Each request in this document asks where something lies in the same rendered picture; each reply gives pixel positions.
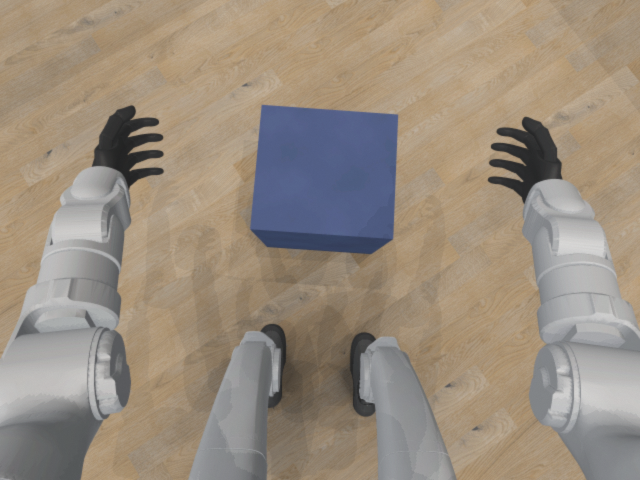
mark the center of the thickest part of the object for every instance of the carton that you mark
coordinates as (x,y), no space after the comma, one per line
(325,179)

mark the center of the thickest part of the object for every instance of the right robot forearm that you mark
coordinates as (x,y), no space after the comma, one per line
(575,274)

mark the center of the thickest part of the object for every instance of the robot left upper arm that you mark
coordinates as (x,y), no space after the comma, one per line
(56,388)

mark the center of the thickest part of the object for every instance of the left robot thigh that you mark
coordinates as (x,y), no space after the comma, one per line
(234,443)

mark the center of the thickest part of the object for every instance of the left robot forearm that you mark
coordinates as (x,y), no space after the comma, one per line
(81,262)

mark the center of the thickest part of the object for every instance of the right robot thigh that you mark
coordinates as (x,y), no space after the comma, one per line
(410,445)

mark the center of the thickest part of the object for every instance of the robot thigh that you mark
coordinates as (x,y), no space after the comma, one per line
(234,443)
(410,445)

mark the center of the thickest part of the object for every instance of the robot left hand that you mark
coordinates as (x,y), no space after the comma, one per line
(114,145)

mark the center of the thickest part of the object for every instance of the robot right hand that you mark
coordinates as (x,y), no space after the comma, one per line
(540,158)

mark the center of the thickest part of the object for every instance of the robot right upper arm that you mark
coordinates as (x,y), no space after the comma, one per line
(590,395)

